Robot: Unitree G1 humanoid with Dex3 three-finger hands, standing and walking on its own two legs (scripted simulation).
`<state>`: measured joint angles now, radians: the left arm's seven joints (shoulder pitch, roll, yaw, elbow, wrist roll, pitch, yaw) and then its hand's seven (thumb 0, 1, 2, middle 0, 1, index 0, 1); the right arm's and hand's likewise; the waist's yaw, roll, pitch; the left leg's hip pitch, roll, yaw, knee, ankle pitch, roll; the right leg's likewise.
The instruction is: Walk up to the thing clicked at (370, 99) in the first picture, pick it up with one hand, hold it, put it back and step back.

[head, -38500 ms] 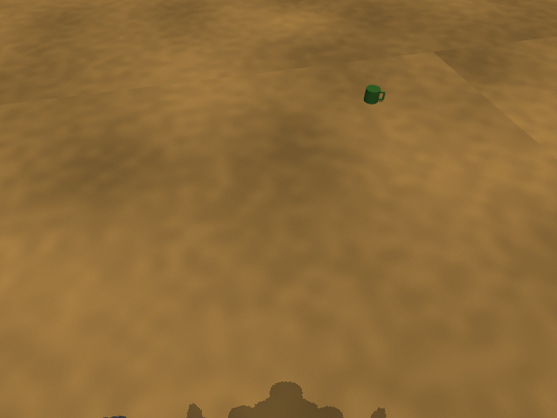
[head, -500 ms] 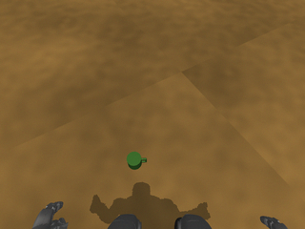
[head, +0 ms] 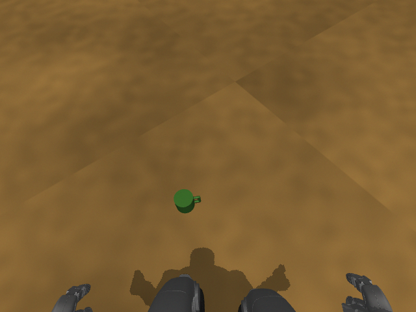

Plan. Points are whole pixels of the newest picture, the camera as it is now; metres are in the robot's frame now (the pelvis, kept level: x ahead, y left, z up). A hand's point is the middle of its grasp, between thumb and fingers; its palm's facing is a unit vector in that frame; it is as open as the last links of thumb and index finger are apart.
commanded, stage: step back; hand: left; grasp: from above
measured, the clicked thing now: (187, 200) +0.59 +0.15 -0.71
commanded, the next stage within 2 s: none
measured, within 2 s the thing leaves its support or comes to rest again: neither
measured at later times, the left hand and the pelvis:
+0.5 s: hand out of the picture -0.03 +0.28 -0.14, palm faces +0.06 -0.94 -0.33, open 7.4 cm; pelvis -0.13 +0.01 +0.02, yaw +2 degrees
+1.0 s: hand out of the picture -0.20 +0.24 -0.12, palm faces +0.02 -0.90 -0.44, open 7.4 cm; pelvis -0.30 -0.03 +0.01, yaw +2 degrees
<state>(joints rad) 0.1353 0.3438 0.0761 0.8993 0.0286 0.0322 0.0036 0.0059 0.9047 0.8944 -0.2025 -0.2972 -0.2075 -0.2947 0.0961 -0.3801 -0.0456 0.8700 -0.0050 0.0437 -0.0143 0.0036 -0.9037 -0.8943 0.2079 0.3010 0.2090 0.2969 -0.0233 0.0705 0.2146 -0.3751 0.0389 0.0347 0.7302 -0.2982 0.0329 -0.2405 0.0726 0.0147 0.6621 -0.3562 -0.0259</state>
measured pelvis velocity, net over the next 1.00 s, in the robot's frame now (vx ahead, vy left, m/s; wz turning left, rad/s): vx -0.30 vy -0.03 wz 0.03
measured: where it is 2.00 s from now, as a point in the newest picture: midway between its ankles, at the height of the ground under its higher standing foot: outside the picture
